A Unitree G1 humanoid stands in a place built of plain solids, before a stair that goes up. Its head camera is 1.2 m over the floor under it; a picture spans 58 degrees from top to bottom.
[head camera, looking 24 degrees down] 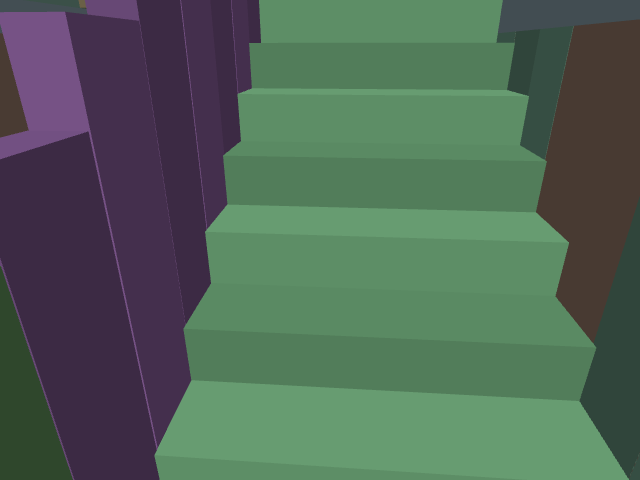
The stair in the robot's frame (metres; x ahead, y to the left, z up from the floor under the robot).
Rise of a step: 0.17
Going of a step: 0.24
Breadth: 1.05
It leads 4 degrees to the right of straight ahead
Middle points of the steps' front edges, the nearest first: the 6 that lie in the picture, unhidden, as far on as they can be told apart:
0.66 -0.14 0.35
0.91 -0.16 0.52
1.15 -0.18 0.70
1.40 -0.20 0.87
1.64 -0.22 1.04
1.88 -0.23 1.22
